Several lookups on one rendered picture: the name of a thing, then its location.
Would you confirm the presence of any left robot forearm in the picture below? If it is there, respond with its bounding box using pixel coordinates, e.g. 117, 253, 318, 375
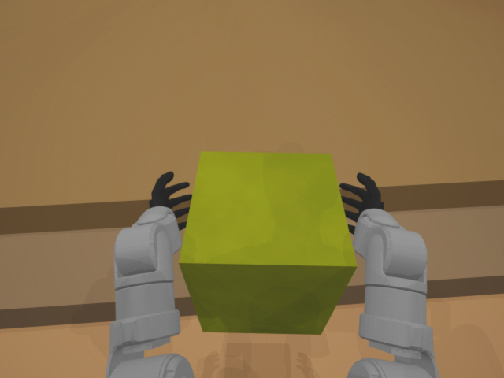
105, 206, 183, 378

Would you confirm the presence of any robot left upper arm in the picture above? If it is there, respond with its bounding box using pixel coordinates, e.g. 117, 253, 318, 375
110, 353, 194, 378

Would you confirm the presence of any left robot hand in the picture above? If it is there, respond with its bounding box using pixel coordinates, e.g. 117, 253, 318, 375
149, 172, 192, 230

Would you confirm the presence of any carton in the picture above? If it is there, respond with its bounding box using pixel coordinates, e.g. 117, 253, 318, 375
179, 151, 358, 335

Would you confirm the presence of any right robot forearm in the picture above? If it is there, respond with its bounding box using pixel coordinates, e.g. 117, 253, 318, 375
352, 209, 439, 378

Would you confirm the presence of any robot right upper arm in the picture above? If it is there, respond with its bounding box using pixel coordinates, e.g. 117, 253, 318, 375
347, 358, 432, 378

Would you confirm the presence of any right robot hand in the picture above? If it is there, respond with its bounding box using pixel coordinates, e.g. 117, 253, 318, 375
339, 173, 384, 235

